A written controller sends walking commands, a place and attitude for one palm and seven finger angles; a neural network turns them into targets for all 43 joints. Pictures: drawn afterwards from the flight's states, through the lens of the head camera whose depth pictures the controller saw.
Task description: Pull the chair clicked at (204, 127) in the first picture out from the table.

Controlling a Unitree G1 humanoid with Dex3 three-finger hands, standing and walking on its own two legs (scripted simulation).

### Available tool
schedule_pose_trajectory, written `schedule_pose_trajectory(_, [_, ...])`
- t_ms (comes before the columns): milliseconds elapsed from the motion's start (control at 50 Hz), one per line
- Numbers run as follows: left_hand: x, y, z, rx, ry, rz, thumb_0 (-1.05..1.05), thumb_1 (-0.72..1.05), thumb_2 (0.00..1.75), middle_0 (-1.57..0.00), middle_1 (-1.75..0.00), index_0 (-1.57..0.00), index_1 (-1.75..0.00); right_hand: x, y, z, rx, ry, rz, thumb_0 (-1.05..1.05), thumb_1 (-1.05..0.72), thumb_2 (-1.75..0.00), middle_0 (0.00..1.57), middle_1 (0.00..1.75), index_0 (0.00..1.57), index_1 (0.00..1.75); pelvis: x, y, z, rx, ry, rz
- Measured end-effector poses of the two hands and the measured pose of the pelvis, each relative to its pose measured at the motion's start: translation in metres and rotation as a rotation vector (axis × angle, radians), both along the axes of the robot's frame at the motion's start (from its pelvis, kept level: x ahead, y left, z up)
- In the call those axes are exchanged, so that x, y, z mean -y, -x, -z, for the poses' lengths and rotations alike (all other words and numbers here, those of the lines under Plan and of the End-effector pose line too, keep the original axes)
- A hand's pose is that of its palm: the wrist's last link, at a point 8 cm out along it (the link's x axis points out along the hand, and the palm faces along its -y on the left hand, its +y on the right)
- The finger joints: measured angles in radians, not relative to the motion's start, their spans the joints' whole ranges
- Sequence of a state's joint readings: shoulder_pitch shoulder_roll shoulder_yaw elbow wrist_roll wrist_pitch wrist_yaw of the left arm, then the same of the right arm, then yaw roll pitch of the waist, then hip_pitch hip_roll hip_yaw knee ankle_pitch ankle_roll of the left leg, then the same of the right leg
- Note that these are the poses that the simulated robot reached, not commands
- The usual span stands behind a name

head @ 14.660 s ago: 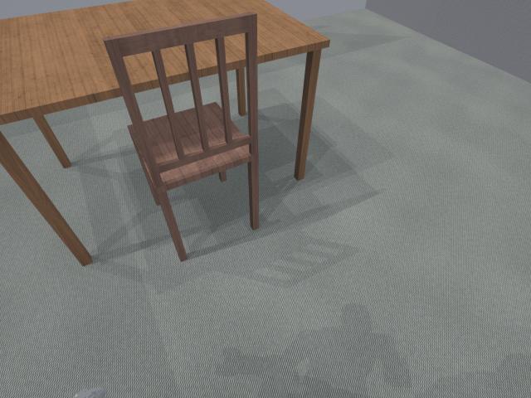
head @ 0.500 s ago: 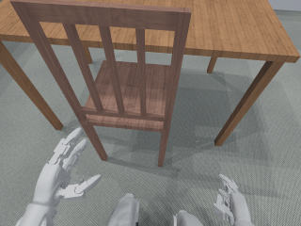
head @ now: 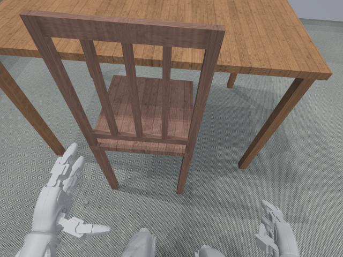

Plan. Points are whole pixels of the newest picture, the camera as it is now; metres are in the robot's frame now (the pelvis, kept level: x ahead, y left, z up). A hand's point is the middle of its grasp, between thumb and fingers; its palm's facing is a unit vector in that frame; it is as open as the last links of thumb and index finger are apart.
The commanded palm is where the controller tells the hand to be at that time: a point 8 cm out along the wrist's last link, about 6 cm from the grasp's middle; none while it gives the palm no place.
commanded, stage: raise the hand toward the chair's back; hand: left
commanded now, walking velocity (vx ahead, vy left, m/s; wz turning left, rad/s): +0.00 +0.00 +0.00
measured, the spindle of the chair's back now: (134, 99) +0.51 +0.13 +0.05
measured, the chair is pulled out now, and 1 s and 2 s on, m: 0.00 0.00 0.00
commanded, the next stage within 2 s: aim the fingers beside a spindle in 0.90 s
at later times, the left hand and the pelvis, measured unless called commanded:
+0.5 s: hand (75, 189) +0.24 +0.21 +0.05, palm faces +0.00 -1.00 -0.05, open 16.9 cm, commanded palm +0.22 +0.26 +0.05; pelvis +0.00 +0.00 +0.01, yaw +0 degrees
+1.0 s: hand (83, 188) +0.25 +0.20 +0.05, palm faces +0.01 -1.00 -0.05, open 16.9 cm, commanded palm +0.23 +0.25 +0.05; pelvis +0.01 -0.01 +0.01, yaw +0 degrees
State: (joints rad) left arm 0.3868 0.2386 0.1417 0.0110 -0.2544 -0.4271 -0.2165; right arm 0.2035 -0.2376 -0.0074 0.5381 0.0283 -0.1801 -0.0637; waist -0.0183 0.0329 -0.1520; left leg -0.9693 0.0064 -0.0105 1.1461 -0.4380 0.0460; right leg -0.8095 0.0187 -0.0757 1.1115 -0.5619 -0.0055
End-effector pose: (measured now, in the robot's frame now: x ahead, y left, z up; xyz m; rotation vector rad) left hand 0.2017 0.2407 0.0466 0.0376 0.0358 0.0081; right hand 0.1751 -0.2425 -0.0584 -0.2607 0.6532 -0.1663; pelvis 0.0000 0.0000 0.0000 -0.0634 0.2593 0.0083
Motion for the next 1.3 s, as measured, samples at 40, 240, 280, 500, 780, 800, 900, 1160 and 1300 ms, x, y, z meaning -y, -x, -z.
schedule_pose_trajectory(40, [-0.003,-0.001,-0.002,-0.002,-0.001,0.0,0.0,-0.35,0.37,-0.08,-0.1,-0.07,-0.1,-0.008,-0.006,-0.003,0.012,-0.011,-0.019,0.01,-0.9,-0.89,0.2,0.3,0.2,0.3,-0.001,0.0,-0.001,0.003,0.002,-0.002])
schedule_pose_trajectory(240, [-0.016,-0.006,-0.008,-0.007,-0.008,-0.003,-0.01,-0.47,0.32,-0.06,-0.08,-0.06,-0.08,-0.026,-0.009,-0.005,0.001,-0.039,-0.062,0.01,-0.9,-0.89,0.2,0.3,0.2,0.3,-0.004,-0.003,-0.006,0.015,0.008,-0.009])
schedule_pose_trajectory(280, [-0.019,-0.008,-0.008,-0.009,-0.01,-0.003,-0.01,-0.48,0.31,-0.06,-0.08,-0.06,-0.08,-0.024,-0.005,-0.004,-0.012,-0.036,-0.058,0.01,-0.9,-0.89,0.2,0.3,0.2,0.3,-0.004,-0.003,-0.007,0.017,0.008,-0.01])
schedule_pose_trajectory(500, [-0.024,-0.022,-0.012,-0.014,-0.009,0.008,-0.01,-0.5,0.31,-0.06,-0.08,-0.06,-0.08,-0.001,0.02,-0.003,-0.069,-0.003,0.005,0.01,-0.9,-0.89,0.2,0.3,0.2,0.3,-0.002,-0.004,-0.011,0.022,0.004,-0.005])
schedule_pose_trajectory(780, [-0.014,-0.023,-0.011,-0.01,-0.017,0.007,-0.01,-0.5,0.3,-0.06,-0.08,-0.06,-0.08,0.008,0.021,-0.002,-0.063,-0.006,0.019,0.01,-0.9,-0.89,0.2,0.3,0.2,0.3,0.003,-0.005,-0.012,0.019,-0.003,0.001])
schedule_pose_trajectory(800, [-0.014,-0.023,-0.012,-0.009,-0.019,0.006,-0.01,-0.5,0.3,-0.06,-0.08,-0.06,-0.08,0.007,0.02,-0.002,-0.061,-0.009,0.016,0.01,-0.9,-0.89,0.2,0.3,0.2,0.3,0.004,-0.006,-0.012,0.019,-0.004,0.0])
schedule_pose_trajectory(900, [-0.013,-0.023,-0.013,-0.01,-0.02,0.0,-0.01,-0.5,0.3,-0.06,-0.08,-0.06,-0.08,0.004,0.013,0.0,-0.053,-0.026,0.002,0.01,-0.9,-0.89,0.2,0.3,0.2,0.3,0.006,-0.007,-0.012,0.018,-0.006,-0.001])
schedule_pose_trajectory(1160, [-0.003,-0.033,-0.005,-0.012,-0.002,0.011,-0.01,-0.5,0.3,-0.06,-0.08,-0.06,-0.08,0.01,0.004,0.003,-0.05,-0.017,-0.015,0.01,-0.9,-0.89,0.2,0.3,0.2,0.3,0.012,-0.009,-0.009,0.004,-0.008,-0.006])
schedule_pose_trajectory(1300, [0.009,-0.05,0.001,-0.004,0.003,0.037,-0.01,-0.5,0.3,-0.06,-0.08,-0.06,-0.08,0.017,0.008,0.009,-0.074,-0.009,-0.001,0.01,-0.9,-0.89,0.2,0.3,0.2,0.3,0.013,-0.01,-0.005,-0.012,-0.011,0.001])
